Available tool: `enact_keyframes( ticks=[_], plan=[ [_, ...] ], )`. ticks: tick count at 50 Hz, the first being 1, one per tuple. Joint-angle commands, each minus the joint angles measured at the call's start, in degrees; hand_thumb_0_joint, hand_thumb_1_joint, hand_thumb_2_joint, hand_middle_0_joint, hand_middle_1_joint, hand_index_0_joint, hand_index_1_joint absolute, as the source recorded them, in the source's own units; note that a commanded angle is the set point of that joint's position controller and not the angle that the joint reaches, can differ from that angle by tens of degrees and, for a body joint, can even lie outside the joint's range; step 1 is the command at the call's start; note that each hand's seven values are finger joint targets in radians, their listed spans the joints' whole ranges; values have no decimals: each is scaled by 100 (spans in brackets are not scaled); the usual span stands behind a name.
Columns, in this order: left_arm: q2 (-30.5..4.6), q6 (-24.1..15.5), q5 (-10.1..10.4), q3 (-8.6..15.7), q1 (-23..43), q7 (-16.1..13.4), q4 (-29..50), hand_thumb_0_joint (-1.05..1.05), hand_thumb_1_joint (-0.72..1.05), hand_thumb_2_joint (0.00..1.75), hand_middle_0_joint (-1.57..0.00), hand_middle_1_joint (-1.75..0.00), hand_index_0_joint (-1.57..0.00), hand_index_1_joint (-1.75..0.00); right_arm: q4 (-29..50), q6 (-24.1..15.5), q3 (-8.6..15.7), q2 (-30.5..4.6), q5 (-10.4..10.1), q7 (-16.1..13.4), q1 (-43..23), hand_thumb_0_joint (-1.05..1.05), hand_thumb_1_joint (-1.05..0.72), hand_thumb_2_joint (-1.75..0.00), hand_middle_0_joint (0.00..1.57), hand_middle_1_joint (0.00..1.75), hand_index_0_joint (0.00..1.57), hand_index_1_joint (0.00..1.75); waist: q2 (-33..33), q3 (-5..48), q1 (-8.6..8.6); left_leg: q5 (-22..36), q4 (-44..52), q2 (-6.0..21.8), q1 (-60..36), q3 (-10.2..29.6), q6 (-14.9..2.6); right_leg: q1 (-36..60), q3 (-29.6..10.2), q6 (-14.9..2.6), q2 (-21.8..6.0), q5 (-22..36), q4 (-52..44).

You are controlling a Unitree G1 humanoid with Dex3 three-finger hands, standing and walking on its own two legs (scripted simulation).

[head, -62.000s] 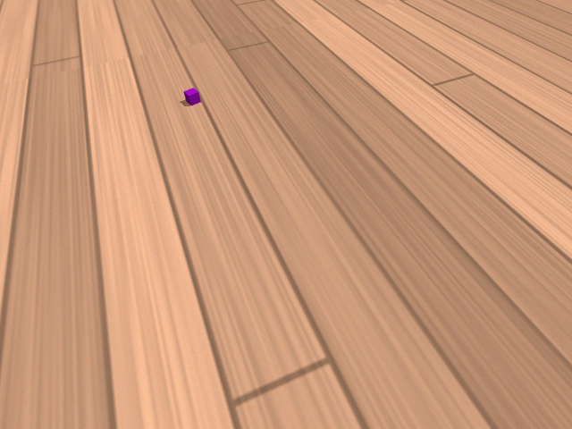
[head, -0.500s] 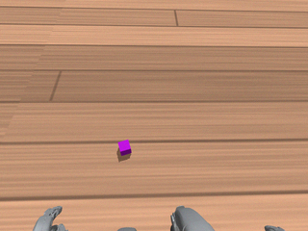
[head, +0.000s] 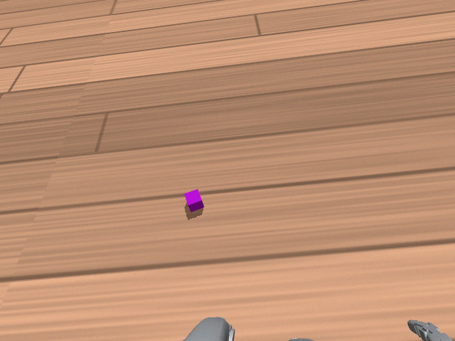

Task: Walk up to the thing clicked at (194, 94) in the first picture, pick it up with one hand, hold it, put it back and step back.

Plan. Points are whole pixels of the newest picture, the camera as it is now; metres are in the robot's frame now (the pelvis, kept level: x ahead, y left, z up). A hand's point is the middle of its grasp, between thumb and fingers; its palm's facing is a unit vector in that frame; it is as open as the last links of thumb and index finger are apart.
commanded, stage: step back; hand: left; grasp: from above
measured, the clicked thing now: (194, 200) +0.79 +0.28 -0.73
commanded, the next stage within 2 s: stand in 1.68 s
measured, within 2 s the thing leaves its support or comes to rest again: neither
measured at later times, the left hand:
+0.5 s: hand out of the picture -0.11 +0.25 -0.16, palm faces +0.01 -0.92 -0.38, open 7.4 cm
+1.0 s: hand out of the picture -0.23 +0.26 -0.14, palm faces +0.10 -0.91 -0.40, open 7.4 cm
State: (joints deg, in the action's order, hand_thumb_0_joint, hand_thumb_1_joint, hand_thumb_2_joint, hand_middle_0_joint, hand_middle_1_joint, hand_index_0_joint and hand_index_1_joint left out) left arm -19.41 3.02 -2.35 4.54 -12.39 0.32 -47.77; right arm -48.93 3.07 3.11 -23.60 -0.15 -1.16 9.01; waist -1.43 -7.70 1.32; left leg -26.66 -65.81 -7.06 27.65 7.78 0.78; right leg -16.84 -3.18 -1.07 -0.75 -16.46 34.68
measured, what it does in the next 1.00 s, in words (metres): walks backwards: left foot, then right foot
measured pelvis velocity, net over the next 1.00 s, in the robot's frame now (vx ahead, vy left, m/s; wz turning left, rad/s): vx -0.27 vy -0.03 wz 0.10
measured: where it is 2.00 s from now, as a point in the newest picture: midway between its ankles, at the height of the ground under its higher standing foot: outside the picture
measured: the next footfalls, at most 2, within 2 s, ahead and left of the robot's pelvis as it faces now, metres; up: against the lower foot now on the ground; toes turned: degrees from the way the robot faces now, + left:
left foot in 0.18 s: -0.06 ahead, +0.11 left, +0.00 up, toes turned +2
right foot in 0.54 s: -0.20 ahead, -0.16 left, +0.00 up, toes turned +2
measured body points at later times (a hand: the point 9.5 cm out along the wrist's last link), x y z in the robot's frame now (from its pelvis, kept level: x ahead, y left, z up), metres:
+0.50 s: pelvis -0.19 -0.02 -0.01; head -0.12 -0.01 +0.43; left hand -0.11 +0.30 -0.14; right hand -0.04 -0.33 -0.11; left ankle -0.10 +0.11 -0.73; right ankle -0.24 -0.16 -0.71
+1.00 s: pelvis -0.27 -0.03 +0.00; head -0.27 -0.03 +0.45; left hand -0.24 +0.30 -0.11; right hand -0.21 -0.34 -0.13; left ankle -0.30 +0.09 -0.73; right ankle -0.25 -0.15 -0.70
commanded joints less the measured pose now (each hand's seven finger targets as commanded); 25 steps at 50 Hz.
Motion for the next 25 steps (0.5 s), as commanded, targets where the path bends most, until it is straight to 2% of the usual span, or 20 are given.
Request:
enact_keyframes(
  ticks=[1, 3, 5, 6, 7, 8, 9, 10, 11, 12, 13, 14, 15, 16, 20, 21, 22, 23, 24, 25],
  plan=[
    [-1451, -199, -34, 395, 208, -225, 699, 0, 90, 90, -20, -30, -20, -30, 483, -228, 175, -787, 28, -125, 31, 0, -90, -90, 20, 30, 20, 30, 1166, 797, 137, -343, 742, 145, 232, -136, 84, 1235, -811, -1021, -1082, 2790, -659],
    [-1420, -161, -20, 395, 34, -263, 710, 0, 90, 90, -20, -30, -20, -30, 522, -268, 173, -726, 75, -122, -18, 0, -90, -90, 20, 30, 20, 30, 1298, 1026, 263, -531, 1589, 333, 198, -326, 96, 1804, -978, -1126, -1284, 3266, -446],
    [-1487, -126, 21, 383, 171, -270, 792, 0, 90, 90, -20, -30, -20, -30, 430, -274, 199, -755, 104, -103, 286, 0, -90, -90, 20, 30, 20, 30, 1379, 1263, 165, -252, 2621, 561, -267, -469, 8, 1897, -1044, -1065, -1379, 3419, -188],
    [-1510, -89, 54, 346, 273, -247, 813, 0, 90, 90, -20, -30, -20, -30, 336, -276, 238, -786, 120, -93, 434, 0, -90, -90, 20, 30, 20, 30, 1320, 1339, 78, 112, 3102, 508, -656, -650, -49, 1681, -939, -994, -1306, 3279, -63],
    [-1546, -50, 100, 332, 495, -230, 872, 0, 90, 90, -20, -30, -20, -30, 212, -276, 272, -786, 147, -88, 760, 0, -90, -90, 20, 30, 20, 30, 1244, 1434, -122, 852, 3924, 532, -1107, -733, -124, 1447, -864, -857, -1263, 3019, 161],
    [-1531, -6, 120, 278, 511, -198, 905, 0, 90, 90, -20, -30, -20, -30, 139, -270, 333, -891, 138, -76, 849, 0, -90, -90, 20, 30, 20, 30, 947, 1377, -153, 1667, 4253, 590, -1629, -562, -228, 785, -753, -632, -1070, 2398, 240],
    [-1357, 9, 141, 223, 456, -177, 966, 0, 90, 90, -20, -30, -20, -30, 194, -269, 426, -1189, 217, -80, 738, 0, -90, -90, 20, 30, 20, 30, 261, 1387, -128, 2265, 4345, 1343, -2069, 528, -519, -85, -513, -309, -607, 1282, 699],
    [-1152, -6, 182, 179, 505, -186, 993, 0, 90, 90, -20, -30, -20, -30, 288, -240, 500, -1707, 258, -46, 462, 0, -90, -90, 20, 30, 20, 30, -980, 1171, -82, 3003, 4559, 2400, -2178, 1828, -1073, -1154, 172, -41, 352, -871, 1676],
    [-1390, 12, 123, 298, 865, -272, 1017, 0, 90, 90, -20, -30, -20, -30, 417, -234, 541, -2051, 280, -14, 293, 0, -90, -90, 20, 30, 20, 30, -1195, 1008, -404, 2957, 4698, 3045, -992, 2318, -1832, -788, -323, 61, 463, -2255, 2767],
    [-1517, 22, 97, 337, 855, -281, 887, 0, 90, 90, -20, -30, -20, -30, 456, -288, 544, -1947, 273, -63, -51, 0, -90, -90, 20, 30, 20, 30, -1125, 706, -296, 2874, 4827, 3221, -402, 2483, -2015, -548, -715, 37, 355, -2102, 3596],
    [-1509, 44, 119, 364, 776, -241, 745, 0, 90, 90, -20, -30, -20, -30, 460, -293, 438, -1602, 292, -74, -187, 0, -90, -90, 20, 30, 20, 30, -615, 627, -190, 3048, 4657, 2734, -289, 1578, -1779, -464, -823, 15, 564, -1801, 3879],
    [-1401, 50, 195, 348, 508, -210, 623, 0, 90, 90, -20, -30, -20, -30, 524, -293, 332, -1333, 323, -76, -461, 0, -90, -90, 20, 30, 20, 30, -560, 610, 37, 3343, 4501, 2292, -604, 913, -1515, -636, -872, -6, 671, -1475, 4078],
    [-1405, 40, 213, 322, 191, -198, 526, 0, 90, 90, -20, -30, -20, -30, 580, -291, 300, -1190, 310, -85, -618, 0, -90, -90, 20, 30, 20, 30, -454, 637, 211, 3404, 4352, 2028, -880, 507, -1333, -879, -773, 2, 705, -1234, 4123],
    [-1427, 30, 196, 341, 164, -179, 482, 0, 90, 90, -20, -30, -20, -30, 562, -293, 289, -1112, 275, -77, -506, 0, -90, -90, 20, 30, 20, 30, -416, 683, 161, 3276, 4275, 1907, -1077, 401, -1239, -955, -660, 35, 744, -1135, 4033],
    [-1203, -124, 131, 221, 367, -184, 529, 0, 90, 90, -20, -30, -20, -30, 455, -201, 302, -1011, 227, -28, 62, 0, -90, -90, 20, 30, 20, 30, -839, 857, -257, 3907, 3840, 1860, -2460, 313, -1447, -1125, -274, 344, 435, -1471, 2223],
    [-1182, -164, 139, 186, 249, -192, 496, 0, 90, 90, -20, -30, -20, -30, 472, -182, 321, -1077, 220, -21, 57, 0, -90, -90, 20, 30, 20, 30, -1016, 1009, -251, 3846, 3802, 2006, -2580, 324, -1510, -923, -146, 340, 310, -1470, 1714],
    [-1209, -200, 140, 180, 213, -191, 444, 0, 90, 90, -20, -30, -20, -30, 463, -160, 333, -1124, 241, -1, 76, 0, -90, -90, 20, 30, 20, 30, -1052, 1131, -306, 3489, 3810, 1979, -2597, 306, -1476, -708, 37, 312, 209, -1386, 1135],
    [-1203, -239, 140, 164, 89, -188, 355, 0, 90, 90, -20, -30, -20, -30, 464, -133, 361, -1217, 234, 13, -10, 0, -90, -90, 20, 30, 20, 30, -1241, 1275, -271, 3174, 3739, 2025, -2594, 355, -1387, -455, 121, 237, 141, -1284, 490],
    [-1237, -277, 129, 192, -49, -183, 206, 0, 90, 90, -20, -30, -20, -30, 466, -91, 362, -1271, 235, 38, -40, 0, -90, -90, 20, 30, 20, 30, -1162, 1385, -260, 2776, 3660, 1951, -2425, 306, -1311, -110, 286, 221, 208, -993, -14],
    [-1190, -304, 114, 196, -341, -172, 20, 0, 90, 90, -20, -30, -20, -30, 474, -52, 371, -1346, 209, 57, -154, 0, -90, -90, 20, 30, 20, 30, -1183, 1497, -90, 2542, 3503, 1933, -2235, 231, -1217, 354, 386, 116, 206, -533, -874]
  ],
)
